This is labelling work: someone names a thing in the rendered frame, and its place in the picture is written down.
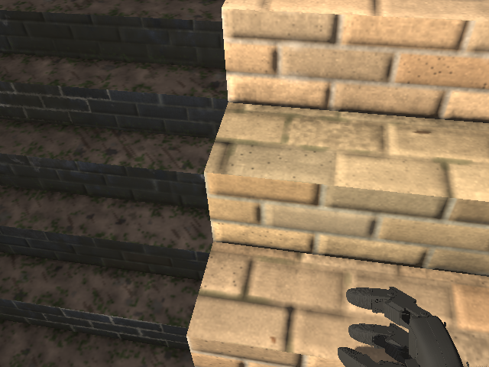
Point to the robot right hand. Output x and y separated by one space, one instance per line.
427 344

